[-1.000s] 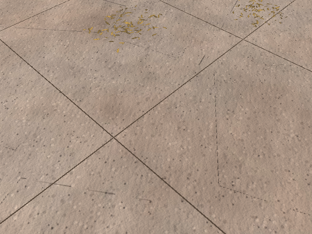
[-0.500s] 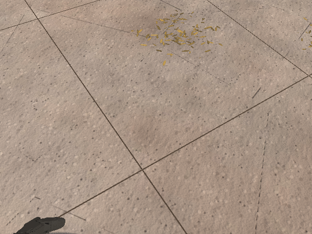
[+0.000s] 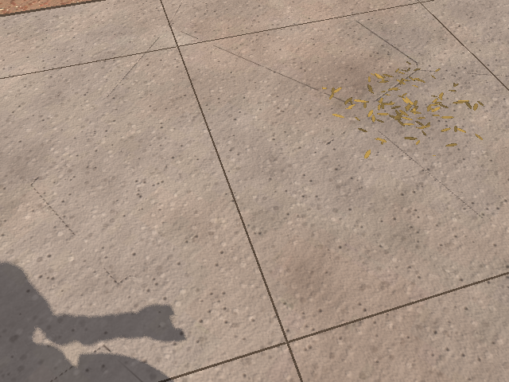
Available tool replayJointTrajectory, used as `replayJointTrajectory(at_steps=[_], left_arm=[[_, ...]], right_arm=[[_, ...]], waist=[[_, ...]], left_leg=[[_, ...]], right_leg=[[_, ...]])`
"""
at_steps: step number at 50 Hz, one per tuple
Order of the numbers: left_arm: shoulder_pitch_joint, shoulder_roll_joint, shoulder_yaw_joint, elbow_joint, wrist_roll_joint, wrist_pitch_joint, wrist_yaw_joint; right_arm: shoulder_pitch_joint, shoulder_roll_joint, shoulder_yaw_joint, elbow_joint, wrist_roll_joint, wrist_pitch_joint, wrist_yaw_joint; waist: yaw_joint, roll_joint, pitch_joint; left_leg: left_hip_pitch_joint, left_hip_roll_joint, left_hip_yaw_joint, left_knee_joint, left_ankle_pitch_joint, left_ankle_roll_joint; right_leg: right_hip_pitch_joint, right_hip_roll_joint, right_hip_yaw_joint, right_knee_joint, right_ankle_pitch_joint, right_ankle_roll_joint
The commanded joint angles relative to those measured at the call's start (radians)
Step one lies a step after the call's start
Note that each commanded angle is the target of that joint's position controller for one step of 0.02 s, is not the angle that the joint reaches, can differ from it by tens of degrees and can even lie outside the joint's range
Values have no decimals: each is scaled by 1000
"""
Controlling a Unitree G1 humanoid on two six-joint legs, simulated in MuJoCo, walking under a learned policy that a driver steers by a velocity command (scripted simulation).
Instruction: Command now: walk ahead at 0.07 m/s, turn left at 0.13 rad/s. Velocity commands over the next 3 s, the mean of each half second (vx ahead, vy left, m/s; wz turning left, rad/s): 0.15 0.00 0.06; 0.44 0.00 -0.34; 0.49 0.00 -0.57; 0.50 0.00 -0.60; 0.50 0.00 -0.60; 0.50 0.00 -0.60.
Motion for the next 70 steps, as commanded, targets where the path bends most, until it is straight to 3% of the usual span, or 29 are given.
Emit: replayJointTrajectory(at_steps=[1,2,4,11,13,17,20,22,23,24,25,27,30,33,38,41,42,43,44,46,49,58,63,65,66,67,68,69,70], left_arm=[[-33,75,2,-57,19,-14,-5],[45,45,-3,-48,20,-13,-4],[-23,104,9,-35,25,-4,4],[-10,98,9,16,12,-8,11],[3,92,9,36,7,-3,13],[-26,82,13,22,-13,-26,5],[32,88,19,43,-27,-66,-12],[166,148,38,107,-24,-79,-18],[252,229,62,137,-26,-78,-17],[308,244,67,130,-14,-78,-18],[305,215,58,124,-7,-82,-14],[265,176,44,104,-13,-78,-9],[231,123,24,95,-17,-47,6],[213,165,34,80,-19,-32,31],[231,209,57,76,-39,-36,36],[210,179,54,53,-22,-34,30],[224,88,27,16,12,-33,28],[347,17,10,-16,-32,-49,28],[305,131,37,2,-56,-49,29],[182,150,49,-14,-46,-40,27],[172,108,53,-26,-38,-14,19],[-59,74,33,-129,-22,-5,-20],[-166,96,37,-194,-24,-2,-41],[-106,131,57,-199,-21,3,-41],[32,168,83,-168,-24,5,-37],[222,247,124,-113,-29,12,-23],[265,387,153,-106,-39,13,-6],[271,361,133,-155,-30,-10,-14],[251,277,106,-142,-20,-27,-24]], right_arm=[[52,-141,-33,-71,-27,-3,-7],[-8,-152,-32,-60,-27,-2,-7],[-37,-68,-14,-65,-31,-17,7],[20,-73,-15,-50,-13,-41,-1],[46,-80,-20,-40,-8,-34,-3],[123,-138,-40,-24,12,-41,0],[83,-123,-38,-21,22,-65,0],[-32,-59,-21,-73,22,-77,1],[-44,-25,-15,-103,21,-95,0],[-56,-80,-28,-111,30,-111,-5],[-41,-101,-38,-101,43,-124,-4],[-55,-71,-32,-98,32,-138,10],[-85,-40,-28,-109,20,-143,38],[-163,8,-8,-129,18,-149,54],[-164,-83,-38,-136,38,-151,47],[89,-163,-84,-73,27,-151,19],[261,-235,-99,-55,8,-142,7],[260,-272,-93,-51,-18,-139,22],[205,-171,-71,-51,-4,-143,27],[102,-100,-50,-32,9,-144,28],[27,-63,-47,2,-5,-158,28],[72,-159,-82,76,5,-153,8],[127,-202,-98,114,32,-124,11],[117,-233,-105,116,41,-109,11],[98,-232,-102,113,47,-99,10],[119,-196,-85,105,36,-99,5],[177,-71,-43,45,-12,-113,8],[142,-75,-28,28,3,-152,14],[23,-157,-49,2,47,-172,23]], waist=[[-30,-13,-133],[52,155,-126],[4,116,-42],[-16,21,-65],[-22,28,-79],[-45,137,34],[6,150,34],[64,-4,26],[65,-234,8],[109,-296,19],[89,-187,23],[62,-100,13],[35,-113,23],[41,-114,39],[6,-156,35],[-135,-123,-127],[-183,41,-312],[-96,371,-400],[-101,241,-270],[-71,76,-89],[-13,105,-42],[-59,14,32],[-89,20,61],[-39,49,-1],[44,41,-77],[123,2,-182],[58,-274,-241],[70,-235,-428],[104,-127,-321]], left_leg=[[286,134,-144,-172,211,86],[127,168,-172,-188,19,142],[7,80,-119,-209,-197,97],[99,40,-68,-100,111,67],[104,28,-66,-115,-75,84],[83,165,-315,-277,-498,205],[62,192,-346,-248,-365,216],[-81,47,-119,-33,-183,115],[-253,-76,54,227,-155,41],[-463,-79,24,440,-342,20],[-565,-38,-24,573,-362,33],[-641,24,-11,613,-218,53],[-506,43,32,423,-71,29],[-289,-13,79,149,96,-3],[-74,-26,30,-31,204,8],[316,-3,24,-58,143,81],[586,214,-207,-53,15,140],[712,412,-721,-275,-265,275],[595,384,-721,-339,-432,256],[355,305,-391,-341,-199,208],[187,232,-152,-408,22,197],[227,241,142,-463,189,203],[366,276,209,-391,247,165],[399,270,248,-228,594,142],[363,238,289,-31,749,116],[201,194,309,237,679,71],[-253,51,294,641,-73,-9],[-405,-56,22,813,-388,-8],[-508,-5,-31,836,-298,16]], right_leg=[[-98,-107,109,-44,-180,-30],[3,-40,24,-37,-190,14],[75,-40,26,-30,-79,39],[73,-58,41,-22,33,20],[64,-25,2,12,-121,16],[-118,13,-33,195,-275,-18],[-46,-23,19,122,-230,-86],[148,-97,161,-48,-242,-130],[316,-225,417,-161,-233,-198],[439,-371,658,-244,-112,-294],[498,-393,661,-219,-32,-306],[525,-345,538,-210,68,-267],[399,-248,360,-279,156,-213],[231,-171,236,-305,163,-181],[188,-229,295,-273,138,-144],[99,-133,227,81,340,-73],[-65,-47,169,417,37,-36],[-340,53,160,709,-427,-5],[-429,-18,200,833,-357,-5],[-410,-99,152,815,-185,-12],[-307,-149,149,724,-103,-4],[-352,-143,82,324,193,19],[-337,-111,10,180,80,-39],[-207,-40,-56,160,-24,-81],[-18,19,-92,107,-1,-113],[285,44,-49,94,33,-153],[613,-228,466,20,-87,-309],[721,-351,900,-172,-249,-414],[674,-334,783,-215,-207,-348]])
Next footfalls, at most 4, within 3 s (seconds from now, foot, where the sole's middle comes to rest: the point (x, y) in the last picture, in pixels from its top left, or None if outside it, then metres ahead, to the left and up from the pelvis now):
0.82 left None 0.40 0.13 -0.77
1.34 right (356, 342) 0.58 -0.22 -0.77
1.84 left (340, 232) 0.93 -0.21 -0.77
2.36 right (467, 242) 0.91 -0.59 -0.77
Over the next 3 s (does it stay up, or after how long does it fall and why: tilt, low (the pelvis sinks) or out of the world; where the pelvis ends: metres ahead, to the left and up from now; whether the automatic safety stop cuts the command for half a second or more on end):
stays up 1.09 -0.72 0.00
